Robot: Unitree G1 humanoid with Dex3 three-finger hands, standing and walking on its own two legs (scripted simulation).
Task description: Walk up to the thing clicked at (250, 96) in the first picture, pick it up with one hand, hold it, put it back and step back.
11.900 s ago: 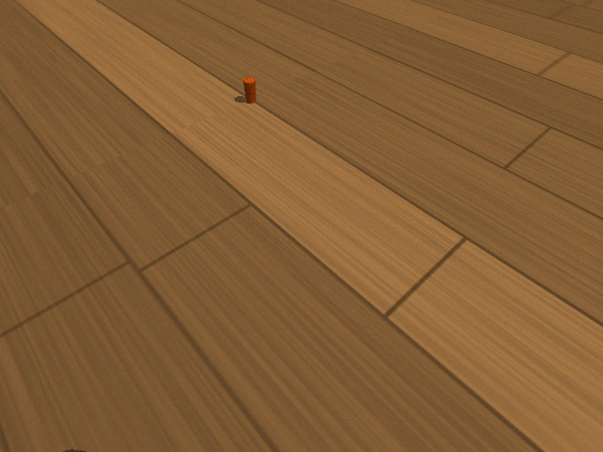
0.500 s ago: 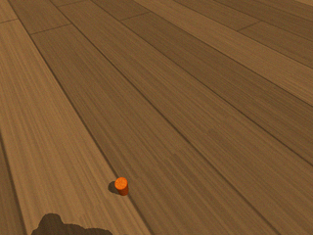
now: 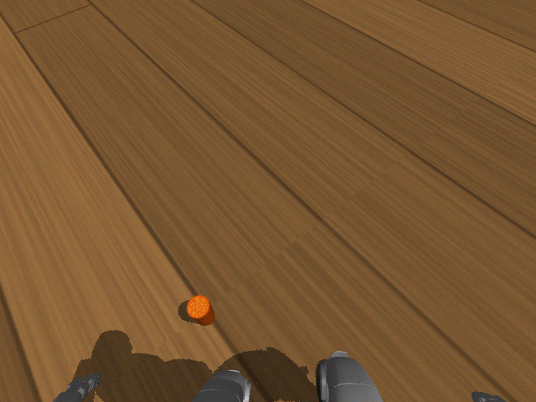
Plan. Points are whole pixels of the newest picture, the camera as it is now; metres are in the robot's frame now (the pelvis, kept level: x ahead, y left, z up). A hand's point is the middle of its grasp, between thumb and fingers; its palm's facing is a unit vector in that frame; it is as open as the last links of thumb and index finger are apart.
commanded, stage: walk up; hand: left
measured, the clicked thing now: (202, 312) +0.41 +0.27 -0.67
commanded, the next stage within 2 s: none
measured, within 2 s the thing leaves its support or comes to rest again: neither
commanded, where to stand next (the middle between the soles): +0.05 +0.02 m, yaw -2 degrees
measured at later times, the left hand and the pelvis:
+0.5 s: hand out of the picture -0.03 +0.36 -0.14, palm faces +0.08 -0.91 -0.40, open 7.4 cm; pelvis -0.06 +0.05 +0.02, yaw +4 degrees
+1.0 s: hand (112, 393) +0.14 +0.26 -0.10, palm faces -0.06 -0.89 -0.44, open 7.4 cm; pelvis +0.02 +0.00 +0.02, yaw -1 degrees
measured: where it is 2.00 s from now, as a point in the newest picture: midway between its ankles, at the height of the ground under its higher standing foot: outside the picture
